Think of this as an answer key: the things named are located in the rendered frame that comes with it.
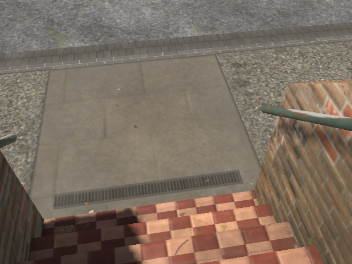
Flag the stairs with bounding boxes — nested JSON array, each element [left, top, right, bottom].
[[14, 190, 324, 264]]

